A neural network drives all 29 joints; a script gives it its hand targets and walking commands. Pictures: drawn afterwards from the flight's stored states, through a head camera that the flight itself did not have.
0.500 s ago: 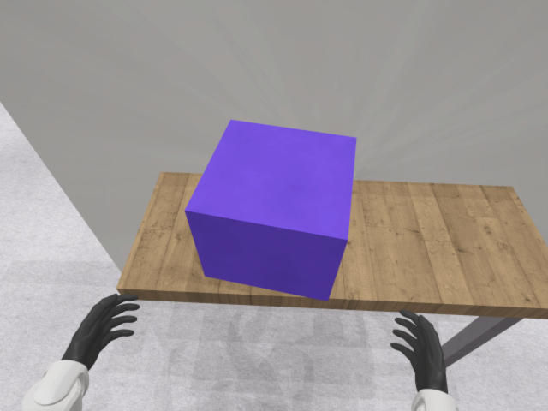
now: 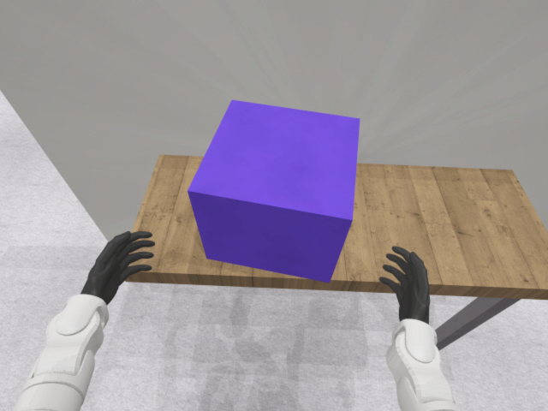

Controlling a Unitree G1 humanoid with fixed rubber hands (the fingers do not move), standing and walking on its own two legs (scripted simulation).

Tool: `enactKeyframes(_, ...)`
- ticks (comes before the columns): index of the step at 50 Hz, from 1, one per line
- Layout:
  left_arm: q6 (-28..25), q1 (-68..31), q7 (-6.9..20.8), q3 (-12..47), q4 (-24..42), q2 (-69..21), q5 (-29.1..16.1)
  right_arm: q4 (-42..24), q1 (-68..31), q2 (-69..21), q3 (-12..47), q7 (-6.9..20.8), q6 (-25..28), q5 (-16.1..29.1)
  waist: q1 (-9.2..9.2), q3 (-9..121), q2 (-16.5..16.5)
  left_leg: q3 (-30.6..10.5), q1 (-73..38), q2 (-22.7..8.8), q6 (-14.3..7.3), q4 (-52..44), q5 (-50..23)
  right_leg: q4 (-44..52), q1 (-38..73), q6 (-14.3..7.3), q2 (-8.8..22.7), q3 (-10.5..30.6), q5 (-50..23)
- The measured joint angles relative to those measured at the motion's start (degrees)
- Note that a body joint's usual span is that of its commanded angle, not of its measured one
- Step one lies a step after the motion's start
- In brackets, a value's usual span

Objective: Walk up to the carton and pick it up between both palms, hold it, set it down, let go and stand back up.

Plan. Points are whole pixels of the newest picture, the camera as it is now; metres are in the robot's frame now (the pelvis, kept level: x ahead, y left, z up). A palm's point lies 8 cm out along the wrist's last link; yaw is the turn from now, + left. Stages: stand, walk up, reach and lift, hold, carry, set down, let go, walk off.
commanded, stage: reach and lift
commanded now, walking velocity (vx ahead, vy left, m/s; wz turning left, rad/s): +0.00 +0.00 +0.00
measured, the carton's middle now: (280, 191) +0.49 +0.02 -0.02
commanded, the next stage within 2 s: none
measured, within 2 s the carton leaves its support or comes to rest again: neither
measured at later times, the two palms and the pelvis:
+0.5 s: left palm (120, 224) +0.35 +0.26 +0.06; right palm (430, 265) +0.31 -0.20 +0.04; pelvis +0.01 -0.01 +0.01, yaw -1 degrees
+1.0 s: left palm (134, 172) +0.41 +0.25 +0.11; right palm (432, 218) +0.36 -0.20 +0.09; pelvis +0.01 +0.00 +0.01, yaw +0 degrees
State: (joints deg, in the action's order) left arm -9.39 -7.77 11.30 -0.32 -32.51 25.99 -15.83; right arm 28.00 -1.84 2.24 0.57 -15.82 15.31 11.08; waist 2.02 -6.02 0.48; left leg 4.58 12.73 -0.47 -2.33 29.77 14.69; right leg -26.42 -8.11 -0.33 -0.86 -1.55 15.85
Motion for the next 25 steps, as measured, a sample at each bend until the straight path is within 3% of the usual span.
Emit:
enactKeyframes(14, 6.53, -5.35, 0.0, -1.44, 0.55, 0.8, -0.04, -3.71, -4.63, 3.76, 2.02, -0.48, -7.79, 3.67, -1.53, 1.32, 0.4, 0.4, -3.01, 0.08, 0.36, -4.29, -1.19, 4.23, 2.8, -0.07, -0.1, 0.5, -1.31)
enactKeyframes(25, 9.87, -12.0, 0.73, -2.78, -3.21, 1.81, -0.54, -5.41, -7.92, 5.1, 2.97, -0.98, -12.84, 5.11, -2.21, 1.6, 0.97, 0.31, -3.26, -0.21, 0.83, -6.29, -2.28, 5.76, 2.8, -0.48, -0.49, 0.45, -2.14)
